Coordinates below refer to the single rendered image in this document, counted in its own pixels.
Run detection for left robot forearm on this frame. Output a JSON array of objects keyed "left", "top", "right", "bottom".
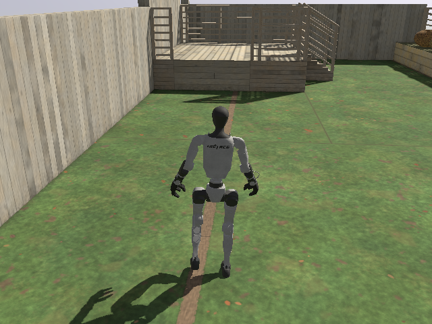
[{"left": 173, "top": 160, "right": 189, "bottom": 185}]

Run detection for right robot upper arm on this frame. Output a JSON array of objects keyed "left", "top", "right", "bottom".
[{"left": 233, "top": 136, "right": 250, "bottom": 173}]

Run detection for left robot upper arm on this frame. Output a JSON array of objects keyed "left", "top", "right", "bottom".
[{"left": 183, "top": 135, "right": 205, "bottom": 171}]

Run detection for robot right hand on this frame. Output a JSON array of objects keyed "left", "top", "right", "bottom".
[{"left": 244, "top": 181, "right": 259, "bottom": 196}]

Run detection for robot left hand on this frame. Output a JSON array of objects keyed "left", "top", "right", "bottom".
[{"left": 170, "top": 182, "right": 186, "bottom": 198}]

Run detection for right robot forearm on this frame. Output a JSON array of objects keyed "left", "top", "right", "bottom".
[{"left": 244, "top": 163, "right": 257, "bottom": 186}]

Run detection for robot left foot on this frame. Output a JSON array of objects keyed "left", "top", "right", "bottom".
[{"left": 190, "top": 257, "right": 200, "bottom": 270}]

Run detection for right robot shin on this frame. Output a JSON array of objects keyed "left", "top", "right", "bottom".
[{"left": 223, "top": 223, "right": 234, "bottom": 269}]

